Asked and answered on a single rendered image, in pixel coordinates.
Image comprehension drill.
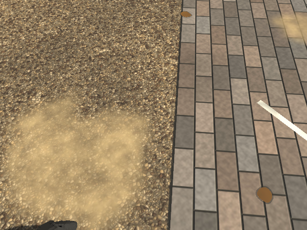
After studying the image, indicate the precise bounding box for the left robot hand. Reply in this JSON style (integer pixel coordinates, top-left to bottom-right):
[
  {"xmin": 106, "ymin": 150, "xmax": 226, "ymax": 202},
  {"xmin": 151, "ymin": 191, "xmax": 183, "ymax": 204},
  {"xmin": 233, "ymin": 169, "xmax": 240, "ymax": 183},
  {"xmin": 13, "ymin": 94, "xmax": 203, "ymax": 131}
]
[{"xmin": 36, "ymin": 220, "xmax": 78, "ymax": 230}]

